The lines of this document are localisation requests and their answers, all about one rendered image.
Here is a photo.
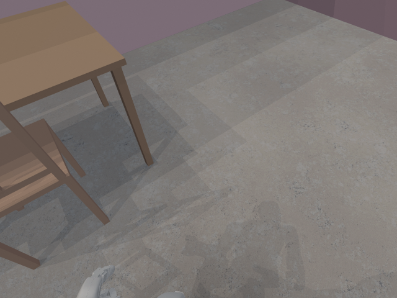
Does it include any robot left hand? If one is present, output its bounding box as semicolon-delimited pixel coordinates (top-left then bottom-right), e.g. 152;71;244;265
76;265;120;298

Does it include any chair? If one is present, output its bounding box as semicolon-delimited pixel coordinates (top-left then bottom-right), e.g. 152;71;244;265
0;101;110;270

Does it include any table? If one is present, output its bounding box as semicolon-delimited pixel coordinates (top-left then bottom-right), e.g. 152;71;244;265
0;1;153;166

